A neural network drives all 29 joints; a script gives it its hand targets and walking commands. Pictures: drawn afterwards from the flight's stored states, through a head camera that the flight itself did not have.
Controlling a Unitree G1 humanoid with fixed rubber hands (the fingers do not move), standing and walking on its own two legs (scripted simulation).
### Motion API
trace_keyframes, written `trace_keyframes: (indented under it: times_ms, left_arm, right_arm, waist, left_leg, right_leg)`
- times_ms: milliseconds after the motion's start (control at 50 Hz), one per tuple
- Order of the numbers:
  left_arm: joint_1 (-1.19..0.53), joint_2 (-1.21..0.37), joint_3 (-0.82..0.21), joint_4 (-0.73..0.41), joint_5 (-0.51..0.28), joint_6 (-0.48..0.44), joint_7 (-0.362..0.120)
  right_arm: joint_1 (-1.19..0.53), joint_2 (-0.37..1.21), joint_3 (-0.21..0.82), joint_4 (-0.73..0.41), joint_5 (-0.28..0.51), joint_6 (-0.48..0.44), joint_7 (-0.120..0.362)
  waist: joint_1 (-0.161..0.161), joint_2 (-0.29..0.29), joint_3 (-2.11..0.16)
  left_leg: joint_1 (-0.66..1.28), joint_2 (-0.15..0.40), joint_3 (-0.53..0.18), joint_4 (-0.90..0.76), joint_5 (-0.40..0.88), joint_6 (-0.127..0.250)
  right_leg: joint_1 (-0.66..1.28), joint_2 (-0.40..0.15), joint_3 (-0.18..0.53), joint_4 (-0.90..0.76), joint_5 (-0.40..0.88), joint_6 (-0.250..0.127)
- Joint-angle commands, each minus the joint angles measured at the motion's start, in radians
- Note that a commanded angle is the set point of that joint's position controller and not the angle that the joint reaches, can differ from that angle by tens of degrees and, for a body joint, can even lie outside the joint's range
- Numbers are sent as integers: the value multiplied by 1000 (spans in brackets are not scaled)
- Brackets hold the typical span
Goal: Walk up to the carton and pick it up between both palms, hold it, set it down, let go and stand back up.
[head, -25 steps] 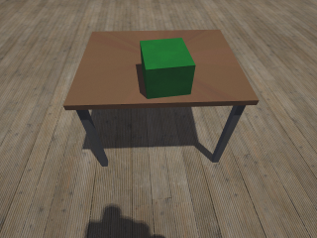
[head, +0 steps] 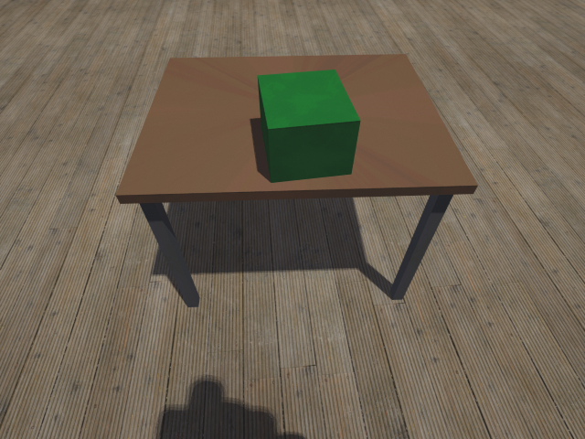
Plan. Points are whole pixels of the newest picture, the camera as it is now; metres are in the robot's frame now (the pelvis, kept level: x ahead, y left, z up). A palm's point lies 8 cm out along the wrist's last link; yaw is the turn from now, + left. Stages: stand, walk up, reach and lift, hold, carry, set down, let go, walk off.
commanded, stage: walk up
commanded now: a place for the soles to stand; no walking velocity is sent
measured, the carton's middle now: (304, 124) +0.85 +0.00 -0.06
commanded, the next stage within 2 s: none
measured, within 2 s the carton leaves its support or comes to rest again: neither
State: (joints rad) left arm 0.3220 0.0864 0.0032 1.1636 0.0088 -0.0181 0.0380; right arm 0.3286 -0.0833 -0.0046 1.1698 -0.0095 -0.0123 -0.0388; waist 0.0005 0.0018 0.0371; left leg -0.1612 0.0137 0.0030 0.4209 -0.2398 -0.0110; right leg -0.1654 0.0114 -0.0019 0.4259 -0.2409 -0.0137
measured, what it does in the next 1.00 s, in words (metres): walks ahead: right foot, then left foot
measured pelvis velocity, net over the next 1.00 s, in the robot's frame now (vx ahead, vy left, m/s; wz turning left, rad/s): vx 0.32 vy -0.03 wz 0.19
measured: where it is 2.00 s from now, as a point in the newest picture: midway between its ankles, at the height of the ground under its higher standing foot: (327, 383)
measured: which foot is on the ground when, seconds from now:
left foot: down 0.00-0.64, up 0.66-0.94, down 0.96-1.00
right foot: down 0.00-0.30, up 0.32-0.62, down 0.64-0.98, up 1.00-1.00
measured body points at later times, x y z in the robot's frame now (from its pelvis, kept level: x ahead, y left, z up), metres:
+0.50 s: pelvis +0.13 +0.01 -0.01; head +0.15 +0.02 +0.44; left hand +0.15 +0.26 -0.17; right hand +0.06 -0.21 -0.15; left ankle +0.01 +0.12 -0.74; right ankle +0.21 -0.10 -0.68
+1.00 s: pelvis +0.32 -0.03 -0.03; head +0.31 +0.00 +0.42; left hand +0.27 +0.22 -0.19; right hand +0.43 -0.26 -0.14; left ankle +0.37 +0.08 -0.75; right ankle +0.35 -0.11 -0.74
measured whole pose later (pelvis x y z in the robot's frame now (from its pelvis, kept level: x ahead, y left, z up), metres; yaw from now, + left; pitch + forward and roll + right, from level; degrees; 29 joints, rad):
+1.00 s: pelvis +0.32 -0.03 -0.03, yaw +11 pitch -4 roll -1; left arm 0.36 0.28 -0.01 0.94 0.05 0.05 -0.03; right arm 0.37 -0.19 -0.02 0.77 -0.05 -0.06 -0.04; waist 0.03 -0.06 0.07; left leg -0.37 0.01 0.06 0.71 -0.26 0.04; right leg -0.30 -0.02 -0.15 0.78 -0.45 -0.05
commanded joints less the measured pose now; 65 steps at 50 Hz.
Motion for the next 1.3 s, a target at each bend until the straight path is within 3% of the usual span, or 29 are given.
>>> trace_keyframes:
  times_ms: [0, 80, 160, 220, 240, 260, 280, 300, 340, 380, 460, 520, 560, 600, 620, 640, 660, 700, 760, 840, 900, 920, 940, 960, 980, 1060, 1180, 1240, 1280]
  left_arm:
    - [107, 220, 58, -44, 41, -16, -2]
    - [129, 149, 39, -68, 33, -23, -12]
    - [150, 253, 61, -73, 32, -15, -5]
    - [118, 257, 44, -72, 32, -8, -12]
    - [38, 246, 32, -102, 33, -5, -17]
    - [-39, 199, 9, -142, 33, -9, -23]
    - [-21, 153, -5, -168, 60, -13, -31]
    - [-2, 188, 4, -177, 80, -9, -29]
    - [-97, 209, 9, -206, 67, -16, -26]
    - [-121, 210, 14, -244, 48, -20, -38]
    - [-110, 166, 0, -299, 42, -7, -64]
    - [-22, 153, -1, -276, 50, -19, -70]
    - [58, 194, 27, -250, 56, -22, -60]
    - [198, 276, 74, -216, 53, -23, -44]
    - [247, 334, 96, -227, 62, -19, -38]
    - [225, 397, 99, -260, 21, -5, -33]
    - [127, 405, 102, -303, -30, 14, -17]
    - [8, 353, 69, -333, -37, 13, -13]
    - [7, 292, 44, -313, 12, -9, -29]
    - [-36, 283, 35, -325, 36, -11, -42]
    - [-116, 288, 13, -340, 49, 21, -63]
    - [-101, 269, -1, -343, 51, 35, -67]
    - [-57, 238, -19, -337, 46, 46, -68]
    - [5, 197, -39, -328, 52, 61, -67]
    - [42, 288, -6, -292, 45, 89, -61]
    - [45, 296, -4, -257, 58, 80, -53]
    - [5, 211, -16, -249, 16, 44, -47]
    - [32, 221, -1, -247, 16, 20, -44]
    - [79, 303, 23, -263, 17, 0, -37]
  right_arm:
    - [140, -190, -43, -42, -42, -24, 1]
    - [107, -115, -25, -87, -30, -36, 12]
    - [51, -95, -13, -161, -43, -42, 21]
    - [122, -93, -15, -174, -45, -55, 27]
    - [235, -101, -22, -154, -36, -61, 26]
    - [355, -149, -37, -132, -34, -68, 21]
    - [473, -254, -72, -112, -41, -70, 17]
    - [477, -268, -73, -98, -42, -64, 5]
    - [438, -225, -63, -140, -37, -66, -10]
    - [351, -196, -49, -180, -43, -77, -14]
    - [190, -228, -50, -224, -42, -97, -9]
    - [177, -246, -56, -236, -47, -99, -6]
    - [181, -267, -62, -244, -54, -96, -2]
    - [227, -241, -49, -247, -52, -79, 11]
    - [309, -193, -35, -257, -44, -64, 19]
    - [406, -128, -17, -290, -7, -41, 20]
    - [320, -164, -23, -318, -12, -27, 17]
    - [193, -195, -31, -359, -17, -32, 33]
    - [226, -170, -31, -354, -33, -37, 40]
    - [194, -150, -29, -379, -19, -41, 28]
    - [248, -165, -43, -376, -22, -54, 7]
    - [278, -183, -53, -375, -36, -51, -4]
    - [299, -223, -58, -389, -49, -44, -17]
    - [290, -255, -51, -419, -47, -38, -35]
    - [222, -322, -77, -419, -12, -25, -62]
    - [111, -270, -52, -426, -6, -54, -53]
    - [32, -290, -53, -415, -26, -57, -10]
    - [4, -327, -43, -393, -25, -23, 6]
    - [54, -271, -15, -382, -11, -15, 18]
  waist:
    - [-3, -24, 69]
    - [14, -14, 165]
    - [38, -124, 196]
    - [-1, -71, 236]
    - [-61, -51, 211]
    - [-118, 98, 199]
    - [-134, 286, 188]
    - [-109, 205, 207]
    - [-119, 119, 181]
    - [-78, 126, 137]
    - [16, 110, 151]
    - [34, 113, 97]
    - [57, 77, 77]
    - [121, -56, -1]
    - [127, -171, -82]
    - [97, -295, -132]
    - [102, -183, -54]
    - [60, -76, 109]
    - [10, -66, 82]
    - [-7, -82, 75]
    - [-63, -32, 26]
    - [-74, 5, 12]
    - [-88, 128, 20]
    - [-53, 219, 58]
    - [-45, 103, 163]
    - [-13, 116, 111]
    - [-7, 175, -21]
    - [14, 122, -66]
    - [22, -21, -126]
  left_leg:
    - [-137, 59, -141, -3, -507, 102]
    - [-254, 55, -144, 66, -348, 82]
    - [-404, -22, 42, 307, -284, 37]
    - [-207, 5, 12, 190, -202, 58]
    - [-76, 12, -44, 130, -188, 81]
    - [81, 102, -266, -32, -257, 126]
    - [265, 307, -673, -162, -183, 180]
    - [319, 405, -764, -137, -19, 245]
    - [385, 355, -538, -41, 387, 249]
    - [326, 303, -365, -28, 518, 207]
    - [38, 182, -139, -94, 506, 162]
    - [-103, 152, -71, -64, 359, 139]
    - [-112, 189, -104, 0, 328, 133]
    - [-136, 96, -56, 349, 296, 99]
    - [-213, 8, 5, 652, 92, 63]
    - [-375, -101, 10, 941, -382, 25]
    - [-378, -23, -61, 996, -385, 44]
    - [-392, 17, -75, 969, -280, 49]
    - [-239, 35, -54, 759, -289, 45]
    - [-174, 44, 11, 460, -244, 28]
    - [111, -12, 101, 195, 78, 54]
    - [186, -2, 45, 167, 54, 56]
    - [206, 125, -168, 62, -110, 79]
    - [36, 382, -594, -150, -424, 130]
    - [-170, 466, -664, -225, -549, 233]
    - [-76, 334, -395, -145, -167, 220]
    - [-59, 186, -47, 59, 533, 179]
    - [-68, 147, -5, 215, 536, 129]
    - [-214, 81, 15, 338, 203, 55]
  right_leg:
    - [-55, -70, 104, -23, -554, -49]
    - [-59, -123, 154, -40, -412, -63]
    - [39, -303, 351, -216, -643, -180]
    - [-143, -268, 244, -112, -560, -169]
    - [-234, -187, 146, 14, -505, -122]
    - [-391, -60, -13, 287, -359, -45]
    - [-625, 49, -105, 615, -343, 19]
    - [-711, -12, -31, 692, -417, 16]
    - [-784, -72, 1, 832, -323, 26]
    - [-721, -110, 17, 781, -237, 33]
    - [-447, -86, -46, 472, -6, 36]
    - [-132, -48, -105, 277, 225, 6]
    - [14, -35, -99, 237, 219, -7]
    - [225, -7, -105, 164, 84, -36]
    - [300, -181, 105, 141, 6, -90]
    - [307, -394, 537, -74, -224, -240]
    - [98, -456, 671, -270, -644, -258]
    - [-76, -403, 458, -260, -532, -212]
    - [-207, -312, 224, -225, -297, -198]
    - [-265, -270, 105, -164, -255, -231]
    - [-409, -183, 6, -4, -373, -159]
    - [-480, -157, 0, 69, -456, -109]
    - [-562, -121, -37, 211, -499, -47]
    - [-530, -60, -66, 512, -431, 40]
    - [-452, -87, -11, 621, -402, 49]
    - [-454, -129, 59, 626, -243, 80]
    - [-202, -75, -52, 362, -106, 59]
    - [-52, -5, -144, 117, 195, 34]
    - [153, -145, 39, 58, 515, -4]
